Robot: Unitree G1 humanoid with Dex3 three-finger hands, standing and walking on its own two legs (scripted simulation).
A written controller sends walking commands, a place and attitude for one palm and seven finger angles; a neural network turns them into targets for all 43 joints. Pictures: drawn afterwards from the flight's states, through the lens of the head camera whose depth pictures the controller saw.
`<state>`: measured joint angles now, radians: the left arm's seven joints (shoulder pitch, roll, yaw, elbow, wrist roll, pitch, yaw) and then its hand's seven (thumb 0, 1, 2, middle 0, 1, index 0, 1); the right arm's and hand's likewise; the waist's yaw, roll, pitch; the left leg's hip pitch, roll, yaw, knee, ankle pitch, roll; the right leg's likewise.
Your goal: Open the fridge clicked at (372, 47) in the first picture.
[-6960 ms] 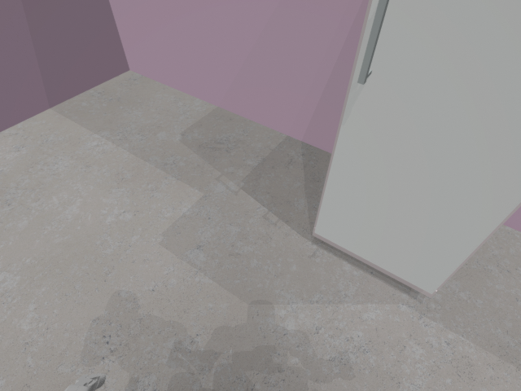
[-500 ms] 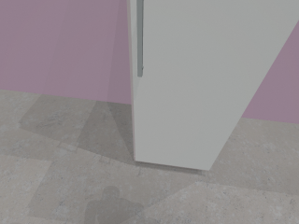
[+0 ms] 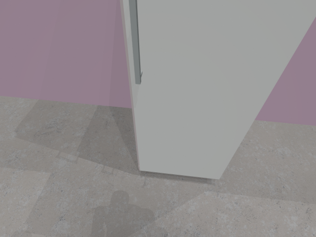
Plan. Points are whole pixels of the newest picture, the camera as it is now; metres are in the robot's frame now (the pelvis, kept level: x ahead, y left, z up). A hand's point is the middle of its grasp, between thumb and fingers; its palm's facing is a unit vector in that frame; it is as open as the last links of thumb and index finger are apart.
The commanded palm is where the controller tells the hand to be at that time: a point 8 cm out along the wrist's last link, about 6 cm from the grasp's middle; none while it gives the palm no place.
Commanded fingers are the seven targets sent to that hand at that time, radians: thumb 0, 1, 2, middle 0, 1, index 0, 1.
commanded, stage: look again from close up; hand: left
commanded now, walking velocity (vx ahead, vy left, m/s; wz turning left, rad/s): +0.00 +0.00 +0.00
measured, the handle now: (137, 43) +0.60 +0.10 +0.20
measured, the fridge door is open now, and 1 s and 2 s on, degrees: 0 0 0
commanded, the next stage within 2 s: shuffle to correct the standing spot in 1.92 s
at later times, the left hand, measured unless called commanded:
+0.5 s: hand out of the picture +0.00 +0.13 -0.17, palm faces +0.04 -0.99 -0.16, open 7.4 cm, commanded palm none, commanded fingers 0.00 0.90 0.90 -0.20 -0.30 -0.20 -0.30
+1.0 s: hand out of the picture -0.01 +0.12 -0.17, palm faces +0.07 -0.98 -0.16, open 7.4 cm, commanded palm none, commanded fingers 0.00 0.90 0.90 -0.20 -0.30 -0.20 -0.30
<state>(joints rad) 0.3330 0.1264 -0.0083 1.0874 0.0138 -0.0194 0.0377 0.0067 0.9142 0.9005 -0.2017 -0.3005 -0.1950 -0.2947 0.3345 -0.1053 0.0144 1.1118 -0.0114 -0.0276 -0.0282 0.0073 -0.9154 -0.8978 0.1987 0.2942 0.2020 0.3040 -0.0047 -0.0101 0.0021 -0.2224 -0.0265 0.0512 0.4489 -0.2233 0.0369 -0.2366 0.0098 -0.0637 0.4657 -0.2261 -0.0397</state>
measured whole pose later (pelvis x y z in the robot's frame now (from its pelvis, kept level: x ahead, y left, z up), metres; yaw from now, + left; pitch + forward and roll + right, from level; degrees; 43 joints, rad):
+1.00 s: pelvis +0.02 -0.04 +0.00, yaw +1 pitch -1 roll +1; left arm 0.36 0.11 0.00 1.10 0.01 -0.02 0.03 0.00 0.91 0.90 -0.20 -0.30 -0.20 -0.29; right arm 0.33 -0.10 0.02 1.13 -0.01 -0.02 -0.03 0.00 -0.91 -0.90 0.20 0.29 0.20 0.30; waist 0.00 0.00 0.01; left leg -0.17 0.02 0.02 0.42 -0.23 -0.02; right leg -0.17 0.06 -0.09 0.42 -0.23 -0.09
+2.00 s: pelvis +0.04 -0.03 +0.00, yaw +0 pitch +0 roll +1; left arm 0.34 0.12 0.00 1.10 0.01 -0.03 0.04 0.00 0.91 0.90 -0.20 -0.30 -0.20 -0.29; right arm 0.32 -0.11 0.02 1.14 -0.01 -0.02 -0.04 0.01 -0.92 -0.90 0.20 0.29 0.20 0.30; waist 0.01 -0.01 0.02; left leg -0.15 0.01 0.03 0.42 -0.26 -0.01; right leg -0.16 0.05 -0.08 0.42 -0.26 -0.09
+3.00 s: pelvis +0.15 -0.04 -0.01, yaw -2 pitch +0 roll +1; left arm 0.11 0.16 0.06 0.94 0.03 0.01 0.04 0.00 0.92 0.90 -0.20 -0.30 -0.20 -0.30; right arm 0.17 -0.18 -0.07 1.02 -0.01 0.04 -0.02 0.00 -0.92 -0.90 0.20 0.29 0.20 0.30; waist 0.00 -0.04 0.11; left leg -0.44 0.01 0.03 1.05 -0.49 -0.04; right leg -0.39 -0.07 -0.11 0.57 -0.17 -0.02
